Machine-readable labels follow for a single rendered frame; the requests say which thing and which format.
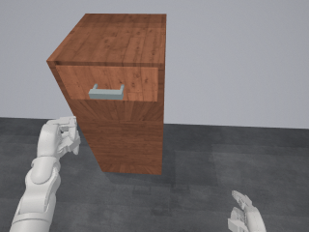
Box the left robot hand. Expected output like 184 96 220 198
37 116 81 160

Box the right robot hand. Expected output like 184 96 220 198
228 190 267 232

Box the drawer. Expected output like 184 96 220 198
55 65 158 102

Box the robot left forearm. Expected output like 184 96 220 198
10 156 61 232

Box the cabinet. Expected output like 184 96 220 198
46 14 167 175

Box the handle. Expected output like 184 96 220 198
88 83 125 100

